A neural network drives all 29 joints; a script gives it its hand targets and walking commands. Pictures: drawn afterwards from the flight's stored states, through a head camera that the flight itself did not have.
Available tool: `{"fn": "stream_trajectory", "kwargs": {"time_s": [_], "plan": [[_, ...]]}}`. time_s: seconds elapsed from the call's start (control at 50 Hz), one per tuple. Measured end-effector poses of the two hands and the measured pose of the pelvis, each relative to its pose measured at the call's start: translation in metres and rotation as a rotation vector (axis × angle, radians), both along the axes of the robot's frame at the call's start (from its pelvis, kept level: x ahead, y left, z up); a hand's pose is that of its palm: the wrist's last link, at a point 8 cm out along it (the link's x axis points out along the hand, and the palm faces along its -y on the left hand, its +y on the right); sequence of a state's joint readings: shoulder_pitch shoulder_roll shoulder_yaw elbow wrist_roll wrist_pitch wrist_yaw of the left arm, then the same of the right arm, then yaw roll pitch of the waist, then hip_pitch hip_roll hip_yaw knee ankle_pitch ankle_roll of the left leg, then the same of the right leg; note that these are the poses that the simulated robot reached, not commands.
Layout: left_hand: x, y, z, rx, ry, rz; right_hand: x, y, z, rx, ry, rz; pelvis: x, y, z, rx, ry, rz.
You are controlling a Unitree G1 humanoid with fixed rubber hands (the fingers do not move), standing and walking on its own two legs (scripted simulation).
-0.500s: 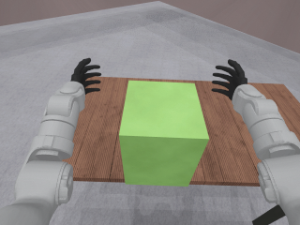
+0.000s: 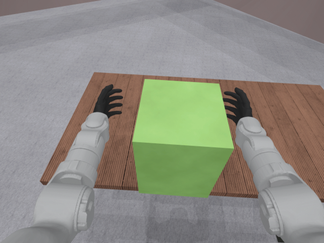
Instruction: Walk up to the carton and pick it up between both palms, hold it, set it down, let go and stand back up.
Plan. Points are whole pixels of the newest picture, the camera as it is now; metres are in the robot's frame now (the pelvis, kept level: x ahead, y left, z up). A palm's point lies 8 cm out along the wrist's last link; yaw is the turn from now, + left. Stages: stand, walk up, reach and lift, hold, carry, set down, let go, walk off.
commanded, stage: reach and lift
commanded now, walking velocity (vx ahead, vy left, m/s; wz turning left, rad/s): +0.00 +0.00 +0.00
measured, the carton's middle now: (177, 140) +0.39 +0.00 +0.04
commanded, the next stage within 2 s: none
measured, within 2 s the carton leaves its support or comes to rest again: neither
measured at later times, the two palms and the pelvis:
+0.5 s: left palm (113, 116) +0.40 +0.17 +0.10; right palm (238, 116) +0.43 -0.15 +0.11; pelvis +0.00 +0.00 +0.00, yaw -1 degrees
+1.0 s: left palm (121, 112) +0.41 +0.15 +0.11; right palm (234, 118) +0.42 -0.14 +0.11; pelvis +0.00 +0.01 +0.00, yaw -2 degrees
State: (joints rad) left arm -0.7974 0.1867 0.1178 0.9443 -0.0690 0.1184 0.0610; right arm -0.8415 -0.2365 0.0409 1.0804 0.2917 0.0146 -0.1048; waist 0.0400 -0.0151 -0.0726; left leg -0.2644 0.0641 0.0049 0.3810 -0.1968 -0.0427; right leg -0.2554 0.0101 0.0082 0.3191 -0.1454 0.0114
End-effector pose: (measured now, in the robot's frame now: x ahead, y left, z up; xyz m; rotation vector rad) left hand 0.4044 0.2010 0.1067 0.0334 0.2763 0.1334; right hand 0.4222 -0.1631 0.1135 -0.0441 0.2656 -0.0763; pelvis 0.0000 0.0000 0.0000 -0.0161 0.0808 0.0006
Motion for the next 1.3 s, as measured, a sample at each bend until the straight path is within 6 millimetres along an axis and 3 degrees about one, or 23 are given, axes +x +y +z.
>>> {"fn": "stream_trajectory", "kwargs": {"time_s": [0.08,0.18,0.28,0.4,0.5,0.66,1.1,1.3], "plan": [[0.004,0.003,-0.012,-0.006,-0.020,0.005,0.001,0.009,-0.009,0.011,-0.011,0.002,-0.001,0.001,-0.002,-0.002,0.038,0.002],[0.014,0.002,-0.001,0.013,-0.072,0.000,0.007,0.015,-0.009,0.025,-0.026,-0.007,0.001,0.006,-0.003,-0.010,0.074,-0.003],[0.017,-0.011,0.007,0.008,-0.058,-0.037,0.006,0.010,-0.004,0.021,-0.033,-0.025,0.003,0.010,-0.003,-0.012,0.057,-0.011],[0.003,-0.023,0.002,0.005,-0.033,-0.029,0.003,0.004,-0.004,0.025,-0.015,-0.012,0.002,0.008,-0.001,-0.012,0.017,-0.017],[-0.002,-0.031,-0.003,0.001,-0.025,-0.007,0.005,0.011,0.000,0.037,-0.023,0.021,-0.003,0.002,-0.001,-0.005,0.026,-0.010],[0.009,-0.050,0.004,-0.028,-0.084,-0.006,0.006,0.021,0.000,0.027,-0.033,-0.004,-0.006,-0.004,-0.001,0.001,0.063,-0.009],[0.008,-0.048,0.003,-0.027,-0.079,-0.003,-0.003,0.024,0.002,0.007,-0.071,-0.029,0.001,0.008,0.003,0.002,-0.035,-0.029],[-0.003,-0.047,0.007,-0.007,-0.101,-0.043,-0.018,0.022,0.002,-0.018,-0.113,-0.018,0.013,0.009,0.004,0.004,-0.114,-0.010]]}}
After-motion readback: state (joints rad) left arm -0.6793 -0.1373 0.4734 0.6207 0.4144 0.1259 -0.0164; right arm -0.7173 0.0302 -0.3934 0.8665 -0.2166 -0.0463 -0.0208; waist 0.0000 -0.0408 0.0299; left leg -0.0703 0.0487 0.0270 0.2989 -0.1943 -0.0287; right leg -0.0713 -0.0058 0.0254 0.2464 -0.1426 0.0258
